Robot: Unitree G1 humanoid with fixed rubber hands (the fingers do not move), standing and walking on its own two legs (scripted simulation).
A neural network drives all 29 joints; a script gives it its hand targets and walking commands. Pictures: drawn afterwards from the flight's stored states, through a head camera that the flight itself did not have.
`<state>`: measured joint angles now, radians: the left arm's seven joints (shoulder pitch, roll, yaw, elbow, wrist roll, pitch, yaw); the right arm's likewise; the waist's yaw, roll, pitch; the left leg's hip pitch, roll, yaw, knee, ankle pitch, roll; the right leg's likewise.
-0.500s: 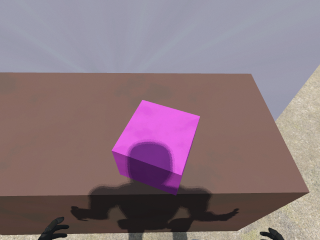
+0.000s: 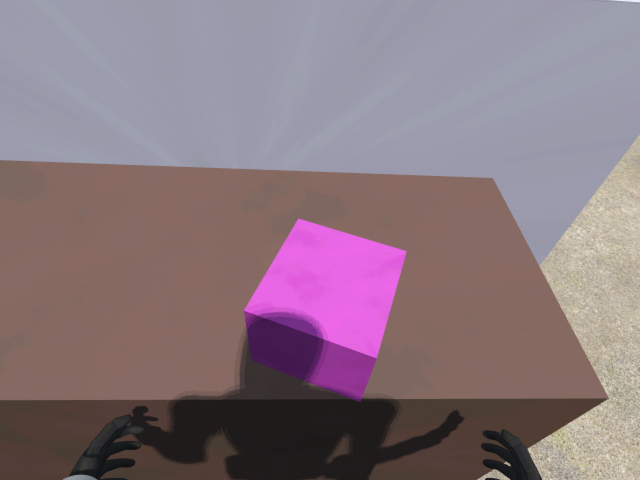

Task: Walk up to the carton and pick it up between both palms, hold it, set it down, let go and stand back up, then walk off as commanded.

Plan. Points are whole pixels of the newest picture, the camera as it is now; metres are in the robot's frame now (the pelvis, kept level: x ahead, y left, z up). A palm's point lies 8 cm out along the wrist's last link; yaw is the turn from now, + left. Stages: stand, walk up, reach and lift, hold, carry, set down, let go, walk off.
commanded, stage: reach and lift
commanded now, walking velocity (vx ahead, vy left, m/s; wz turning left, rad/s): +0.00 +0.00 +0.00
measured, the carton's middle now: (328, 306) +0.38 +0.00 -0.04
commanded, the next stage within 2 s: none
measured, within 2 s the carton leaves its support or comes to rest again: neither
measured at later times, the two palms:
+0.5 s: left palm (111, 439) +0.18 +0.26 -0.04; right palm (501, 466) +0.16 -0.21 -0.03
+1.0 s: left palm (117, 402) +0.21 +0.25 +0.00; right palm (465, 443) +0.18 -0.16 +0.00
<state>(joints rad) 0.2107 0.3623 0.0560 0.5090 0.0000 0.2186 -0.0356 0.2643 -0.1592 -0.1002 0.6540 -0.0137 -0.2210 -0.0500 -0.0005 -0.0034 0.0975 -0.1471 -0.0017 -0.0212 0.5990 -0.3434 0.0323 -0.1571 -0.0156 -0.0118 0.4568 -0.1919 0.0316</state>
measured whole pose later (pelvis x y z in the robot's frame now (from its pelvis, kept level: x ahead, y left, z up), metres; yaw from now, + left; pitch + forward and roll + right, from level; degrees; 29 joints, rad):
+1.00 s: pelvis +0.03 +0.01 +0.00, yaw +0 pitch -6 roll -3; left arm 0.31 0.38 0.02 0.20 -0.12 -0.10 -0.18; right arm 0.47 0.05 0.11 0.16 0.01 -0.31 -0.30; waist 0.00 0.02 0.12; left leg -0.08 0.00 -0.02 0.55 -0.36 0.03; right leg -0.08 -0.02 -0.01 0.39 -0.20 0.04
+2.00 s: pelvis +0.03 +0.01 +0.00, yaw +0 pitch -6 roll -3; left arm -0.28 0.38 -0.02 0.33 -0.16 0.16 -0.17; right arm -0.09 -0.01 -0.01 0.27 0.07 0.03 -0.34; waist 0.00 0.02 0.12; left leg -0.08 0.00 -0.02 0.55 -0.36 0.04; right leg -0.08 -0.02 -0.01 0.38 -0.20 0.05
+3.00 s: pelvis +0.02 +0.00 +0.00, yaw -1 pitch +6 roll -3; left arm -0.97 0.38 -0.14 1.25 -0.22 -0.05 -0.10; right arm -0.80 -0.03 -0.15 1.02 0.08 -0.02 -0.30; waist -0.10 0.00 -0.05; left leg -0.34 0.00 -0.02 0.54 -0.31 0.03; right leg -0.34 -0.02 -0.01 0.38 -0.15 0.05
